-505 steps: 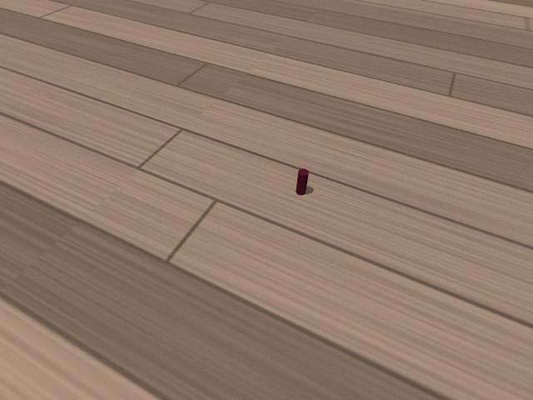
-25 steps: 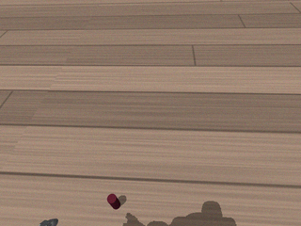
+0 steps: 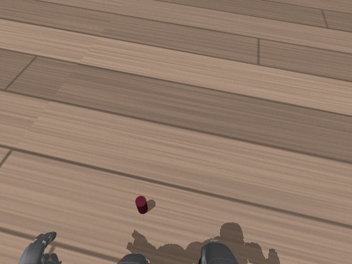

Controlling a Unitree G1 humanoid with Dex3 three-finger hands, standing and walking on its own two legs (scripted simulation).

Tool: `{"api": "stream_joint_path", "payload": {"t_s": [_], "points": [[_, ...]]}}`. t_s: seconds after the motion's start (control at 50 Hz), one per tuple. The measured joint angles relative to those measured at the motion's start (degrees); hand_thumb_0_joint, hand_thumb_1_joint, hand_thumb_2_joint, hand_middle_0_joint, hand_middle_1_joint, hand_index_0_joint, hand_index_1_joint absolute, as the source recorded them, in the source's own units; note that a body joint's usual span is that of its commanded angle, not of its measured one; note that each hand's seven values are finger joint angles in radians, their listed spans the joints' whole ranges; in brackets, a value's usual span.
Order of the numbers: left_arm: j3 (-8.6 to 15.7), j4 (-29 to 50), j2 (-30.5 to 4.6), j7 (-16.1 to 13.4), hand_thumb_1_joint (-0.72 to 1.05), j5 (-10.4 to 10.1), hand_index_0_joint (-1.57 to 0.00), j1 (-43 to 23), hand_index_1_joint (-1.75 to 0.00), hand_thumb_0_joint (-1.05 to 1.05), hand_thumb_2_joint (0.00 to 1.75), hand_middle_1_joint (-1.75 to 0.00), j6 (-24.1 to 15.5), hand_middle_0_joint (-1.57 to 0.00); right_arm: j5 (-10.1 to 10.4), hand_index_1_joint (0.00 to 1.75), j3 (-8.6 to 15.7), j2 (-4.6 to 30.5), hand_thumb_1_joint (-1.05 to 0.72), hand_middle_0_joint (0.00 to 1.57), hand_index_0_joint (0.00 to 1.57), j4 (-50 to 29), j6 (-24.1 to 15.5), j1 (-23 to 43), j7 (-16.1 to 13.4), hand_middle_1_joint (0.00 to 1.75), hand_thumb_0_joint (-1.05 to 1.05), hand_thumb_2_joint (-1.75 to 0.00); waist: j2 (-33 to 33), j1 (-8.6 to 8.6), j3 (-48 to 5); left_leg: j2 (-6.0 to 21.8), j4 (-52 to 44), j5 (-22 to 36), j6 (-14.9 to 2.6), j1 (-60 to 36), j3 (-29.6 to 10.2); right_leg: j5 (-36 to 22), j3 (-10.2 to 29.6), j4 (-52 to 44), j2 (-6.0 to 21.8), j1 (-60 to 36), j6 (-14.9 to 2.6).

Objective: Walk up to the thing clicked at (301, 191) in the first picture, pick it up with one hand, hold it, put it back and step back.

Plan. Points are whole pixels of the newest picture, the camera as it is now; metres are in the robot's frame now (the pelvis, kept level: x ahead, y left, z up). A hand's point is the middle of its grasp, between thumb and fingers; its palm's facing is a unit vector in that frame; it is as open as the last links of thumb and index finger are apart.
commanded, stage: walk up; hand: left
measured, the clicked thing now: (141, 205) +0.42 +0.16 -0.67
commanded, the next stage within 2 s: stand in 0.98 s
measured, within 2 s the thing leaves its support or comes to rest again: neither
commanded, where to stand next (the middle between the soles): +0.06 -0.03 m, yaw -3 degrees
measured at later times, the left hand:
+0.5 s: hand out of the picture +0.08 +0.23 -0.11, palm faces -0.02 -0.90 -0.44, open 7.4 cm
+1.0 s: hand out of the picture +0.04 +0.28 -0.11, palm faces +0.09 -0.87 -0.48, open 7.4 cm
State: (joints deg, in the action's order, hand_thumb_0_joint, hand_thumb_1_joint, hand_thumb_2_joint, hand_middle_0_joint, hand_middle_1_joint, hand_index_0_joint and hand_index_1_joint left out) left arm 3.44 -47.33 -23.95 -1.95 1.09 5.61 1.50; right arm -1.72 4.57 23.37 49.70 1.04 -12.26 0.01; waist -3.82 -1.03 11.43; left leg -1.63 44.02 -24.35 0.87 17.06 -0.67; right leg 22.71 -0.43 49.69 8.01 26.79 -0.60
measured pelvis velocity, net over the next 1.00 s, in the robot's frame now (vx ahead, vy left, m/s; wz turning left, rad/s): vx -0.01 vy -0.03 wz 0.06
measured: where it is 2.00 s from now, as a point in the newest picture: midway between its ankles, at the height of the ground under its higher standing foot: outside the picture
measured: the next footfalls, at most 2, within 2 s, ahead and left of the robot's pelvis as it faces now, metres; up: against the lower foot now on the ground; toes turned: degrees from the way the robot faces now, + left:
right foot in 0.42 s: +0.07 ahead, -0.16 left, +0.00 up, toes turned +2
left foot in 0.96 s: +0.03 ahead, +0.11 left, +0.00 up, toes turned +3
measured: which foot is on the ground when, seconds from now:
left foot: down 0.00-0.44, up 0.46-0.94, down 0.96-1.00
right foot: up 0.00-0.40, down 0.42-1.00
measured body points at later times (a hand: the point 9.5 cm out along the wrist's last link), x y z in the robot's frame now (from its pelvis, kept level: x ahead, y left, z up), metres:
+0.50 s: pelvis +0.01 -0.06 +0.01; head +0.02 -0.08 +0.46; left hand +0.08 +0.27 -0.08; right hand +0.06 -0.41 -0.10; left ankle +0.00 +0.12 -0.68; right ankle +0.05 -0.17 -0.70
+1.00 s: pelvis -0.01 -0.03 +0.01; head +0.01 -0.04 +0.46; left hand +0.04 +0.32 -0.08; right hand +0.06 -0.35 -0.12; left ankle +0.00 +0.11 -0.70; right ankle +0.05 -0.17 -0.70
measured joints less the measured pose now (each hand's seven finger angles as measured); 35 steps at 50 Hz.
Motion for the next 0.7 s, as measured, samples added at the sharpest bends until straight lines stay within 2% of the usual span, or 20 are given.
{"api": "stream_joint_path", "payload": {"t_s": [0.04, 0.06, 0.1, 0.2, 0.3, 0.36, 0.4, 0.42, 0.44, 0.46, 0.5, 0.54, 0.62, 0.7], "points": [[0.18, -1.95, -0.18, 0.06, 0.90, 0.04, -0.21, 0.96, -0.30, 0.01, 0.90, -0.30, 1.23, -0.20, 0.17, 0.30, -1.07, -0.77, -0.91, 0.20, 0.20, 0.55, -1.02, -0.62, -0.10, 0.30, 0.00, -0.90, 0.42, 0.72, -1.59, 0.77, 1.00, -0.17, -0.60, 0.65, -1.51, 6.49, 2.60, 4.77, -4.14, 0.33, -0.09], [0.20, -2.90, -0.42, 0.33, 0.90, 0.00, -0.21, 1.29, -0.30, 0.01, 0.90, -0.30, 1.58, -0.20, 0.25, 0.30, -1.49, -1.31, -0.91, 0.20, 0.20, 0.93, -1.36, -0.91, -0.26, 0.30, 0.00, -0.90, 0.52, 1.08, -2.32, 1.10, 0.48, 0.30, -0.78, 0.66, -2.47, 7.22, 3.01, 6.55, -5.50, 0.08, -0.11], [0.57, -3.98, -1.15, 1.00, 0.90, -0.43, -0.21, 2.30, -0.30, 0.01, 0.90, -0.30, 1.71, -0.20, 0.19, 0.30, -2.36, -2.45, -0.91, 0.20, 0.20, 1.47, -2.08, -1.10, -0.66, 0.30, 0.01, -0.90, -0.40, 0.47, -3.46, 1.49, -1.62, 1.65, -0.68, 0.12, -2.78, 5.72, 4.49, 8.51, -7.13, -0.54, -0.31], [1.08, -6.41, -1.88, 2.82, 0.90, -0.08, -0.21, 6.21, -0.30, 0.01, 0.90, -0.30, 1.75, -0.20, 0.18, 0.30, -2.74, -2.97, -0.90, 0.20, 0.21, 0.53, -4.64, -1.44, -0.52, 0.30, 0.01, -0.89, -1.64, -0.79, -5.51, 2.39, -5.57, 3.43, -0.46, -1.83, -1.51, 4.48, 4.46, 5.99, -7.15, -4.43, 0.04], [1.07, -7.77, -1.86, 4.73, 0.90, 0.61, -0.21, 9.39, -0.30, 0.01, 0.90, -0.30, 1.10, -0.20, 0.24, 0.30, -1.89, -1.27, -0.90, 0.20, 0.21, -1.56, -5.85, -3.76, -0.03, 0.30, 0.00, -0.89, -0.50, 0.03, -6.99, 3.90, -8.74, 4.13, -0.73, -4.61, -0.78, 5.82, 2.23, 3.79, -6.36, -5.69, 0.25], [1.26, -7.16, -1.90, 5.58, 0.90, 0.57, -0.21, 9.88, -0.30, 0.01, 0.90, -0.30, -0.02, -0.20, 0.24, 0.30, -1.47, 0.33, -0.90, 0.20, 0.21, -1.93, -5.61, -5.54, 0.35, 0.30, 0.00, -0.89, 0.75, 0.78, -7.01, 4.95, -9.83, 4.21, -0.66, -5.90, -1.03, 5.54, 0.77, -1.35, -5.70, -6.24, -0.03], [1.37, -6.33, -1.90, 5.63, 0.90, 0.36, -0.21, 9.94, -0.30, 0.01, 0.90, -0.30, -1.19, -0.20, 0.26, 0.30, -1.35, 1.56, -0.90, 0.20, 0.21, -1.74, -4.91, -6.37, 0.48, 0.30, 0.00, -0.89, 1.71, 1.15, -6.85, 5.62, -9.08, 3.67, 0.06, -5.98, -1.34, 2.84, -0.04, -6.65, -5.47, -7.38, -0.43], [1.42, -5.91, -1.87, 5.40, 0.90, 0.24, -0.21, 9.94, -0.30, 0.01, 0.90, -0.30, -1.92, -0.20, 0.34, 0.30, -1.30, 2.17, -0.90, 0.20, 0.21, -1.58, -4.29, -6.61, 0.44, 0.30, 0.00, -0.90, 2.30, 1.27, -6.77, 5.98, -7.65, 2.89, 0.47, -5.51, -1.64, -0.30, -0.54, -10.15, -5.62, -8.49, -0.41], [1.47, -5.65, -1.56, 4.92, 0.90, 0.17, -0.21, 9.69, -0.30, 0.01, 0.90, -0.30, -2.65, -0.20, 0.58, 0.30, -1.16, 2.79, -0.90, 0.20, 0.21, -1.26, -3.54, -6.55, 0.23, 0.30, 0.00, -0.90, 3.54, 1.43, -6.30, 6.74, -5.13, 1.70, 0.29, -4.64, -2.40, -6.10, -1.29, -11.62, -6.30, -9.07, -0.03], [1.40, -5.42, -1.01, 4.32, 0.90, 0.27, -0.21, 9.34, -0.30, 0.01, 0.90, -0.30, -3.31, -0.20, 1.00, 0.30, -0.95, 3.14, -0.90, 0.20, 0.21, -0.65, -2.59, -6.17, -0.17, 0.30, 0.00, -0.90, 4.94, 1.62, -5.79, 6.89, -1.36, 0.56, -0.51, -3.15, -4.09, -6.84, -2.18, -10.75, -7.01, -8.99, 0.07], [0.56, -5.11, 0.21, 3.47, 0.90, 0.52, -0.21, 8.89, -0.30, 0.01, 0.90, -0.30, -3.82, -0.20, 1.60, 0.30, -0.80, 2.95, -0.91, 0.20, 0.20, 0.67, -0.63, -5.11, -1.01, 0.30, 0.01, -0.90, 6.19, 1.32, -5.49, 4.10, 5.31, -3.63, -1.23, -0.15, -6.80, -5.55, -2.54, -9.71, -7.17, -8.78, -0.29], [-0.42, -5.03, 1.72, 3.10, 0.90, 0.57, -0.21, 8.52, -0.30, 0.01, 0.90, -0.30, -3.85, -0.20, 2.00, 0.30, -0.90, 2.81, -0.91, 0.20, 0.20, 1.43, 0.23, -4.15, -1.04, 0.30, 0.01, -0.90, 7.29, 0.94, -5.30, 1.59, 9.60, -5.08, -1.64, 2.35, -7.32, -5.90, -2.34, -11.14, -6.99, -9.41, -0.66], [-1.60, -4.53, 3.87, 1.89, 0.90, -0.01, -0.21, 8.00, -0.30, 0.01, 0.90, -0.30, -4.45, -0.20, 1.41, 0.30, -0.80, 2.61, -0.91, 0.20, 0.20, 1.20, 1.42, -3.45, 0.11, 0.30, 0.01, -0.90, 10.04, 1.24, -4.77, -0.71, 14.97, -1.73, -1.38, 6.92, -8.26, -7.84, -3.21, -14.93, -6.87, -10.85, -0.86], [-1.28, -3.42, 4.18, -0.09, 0.90, -0.62, -0.21, 8.10, -0.30, 0.00, 0.90, -0.30, -4.82, -0.21, 0.24, 0.30, -0.40, 2.51, -0.91, 0.20, 0.20, 0.47, 3.29, -3.46, 1.15, 0.30, 0.01, -0.90, 11.53, 1.51, -3.89, -2.07, 20.66, 1.23, -0.56, 10.05, -10.21, -8.56, -3.76, -15.86, -6.12, -10.98, -0.74]]}}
